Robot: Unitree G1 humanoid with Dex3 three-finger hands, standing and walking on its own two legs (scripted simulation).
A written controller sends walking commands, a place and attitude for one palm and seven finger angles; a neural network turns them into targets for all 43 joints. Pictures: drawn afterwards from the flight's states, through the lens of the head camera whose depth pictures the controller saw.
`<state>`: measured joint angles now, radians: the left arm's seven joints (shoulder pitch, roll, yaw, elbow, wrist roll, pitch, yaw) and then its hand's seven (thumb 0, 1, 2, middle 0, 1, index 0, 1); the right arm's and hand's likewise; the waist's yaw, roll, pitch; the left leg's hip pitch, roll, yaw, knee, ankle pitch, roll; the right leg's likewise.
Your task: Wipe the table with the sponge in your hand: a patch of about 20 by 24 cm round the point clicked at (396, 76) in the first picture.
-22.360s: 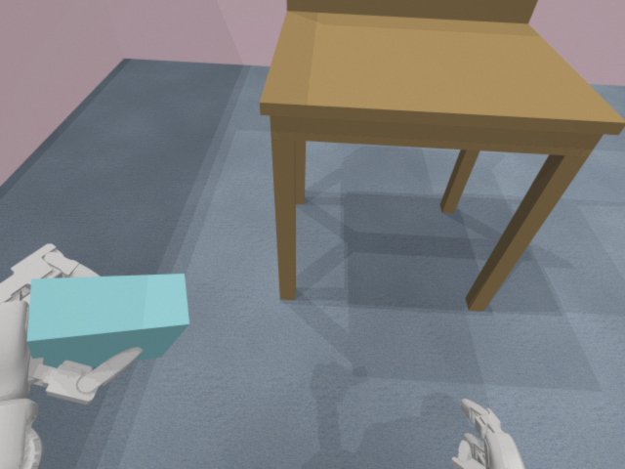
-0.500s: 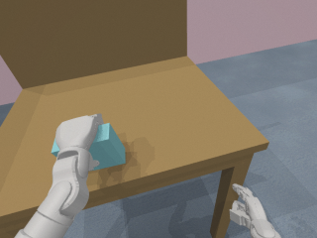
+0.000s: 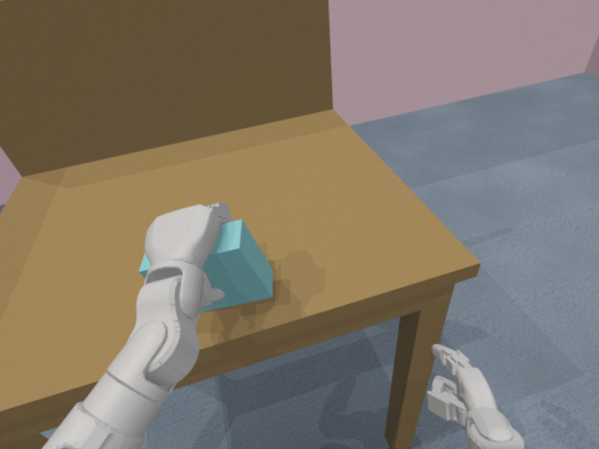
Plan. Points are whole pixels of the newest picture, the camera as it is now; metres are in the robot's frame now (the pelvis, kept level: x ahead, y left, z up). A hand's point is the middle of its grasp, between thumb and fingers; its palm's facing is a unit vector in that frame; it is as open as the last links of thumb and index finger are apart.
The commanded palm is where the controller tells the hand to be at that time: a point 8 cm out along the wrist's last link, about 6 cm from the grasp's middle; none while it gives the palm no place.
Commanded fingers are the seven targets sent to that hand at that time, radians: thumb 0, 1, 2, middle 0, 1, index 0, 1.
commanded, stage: wipe forward along the third lane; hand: left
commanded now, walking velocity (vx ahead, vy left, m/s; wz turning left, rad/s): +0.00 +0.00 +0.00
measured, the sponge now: (217, 278) +0.31 +0.17 +0.10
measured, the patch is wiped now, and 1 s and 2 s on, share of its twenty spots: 0.85 0.95 1.00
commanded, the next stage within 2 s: wipe back along the third lane in 1.54 s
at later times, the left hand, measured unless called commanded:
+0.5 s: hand (201, 243) +0.34 +0.19 +0.14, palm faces +0.05 -0.04 -1.00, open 9.5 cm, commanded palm +0.32 +0.21 +0.18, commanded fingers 0.00 0.10 1.30 -1.20 -1.60 -1.20 -1.60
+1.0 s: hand (189, 225) +0.39 +0.23 +0.13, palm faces -0.02 -0.02 -1.00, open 9.5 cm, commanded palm +0.37 +0.24 +0.16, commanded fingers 0.00 0.10 1.30 -1.20 -1.60 -1.20 -1.60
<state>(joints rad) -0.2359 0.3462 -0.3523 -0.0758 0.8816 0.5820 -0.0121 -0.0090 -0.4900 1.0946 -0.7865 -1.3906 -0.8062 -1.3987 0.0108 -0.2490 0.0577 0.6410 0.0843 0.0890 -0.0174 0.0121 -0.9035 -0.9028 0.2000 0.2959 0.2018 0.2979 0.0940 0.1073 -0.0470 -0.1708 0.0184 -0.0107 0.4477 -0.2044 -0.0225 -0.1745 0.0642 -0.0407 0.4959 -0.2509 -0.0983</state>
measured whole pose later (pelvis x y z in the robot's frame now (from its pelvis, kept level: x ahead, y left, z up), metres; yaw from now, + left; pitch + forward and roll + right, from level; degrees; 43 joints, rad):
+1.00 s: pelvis +0.00 -0.01 +0.00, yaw +0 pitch +1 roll +1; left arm -0.61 0.42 -0.21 0.59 0.94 0.44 -0.05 -0.01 -0.49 1.10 -0.79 -1.40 -0.81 -1.40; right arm 0.13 -0.29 0.03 0.71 0.09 0.08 -0.09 0.01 -0.90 -0.90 0.20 0.30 0.20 0.30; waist 0.02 0.09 -0.09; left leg -0.31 0.03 -0.04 0.50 -0.22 0.01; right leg -0.30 0.08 -0.05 0.52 -0.25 -0.12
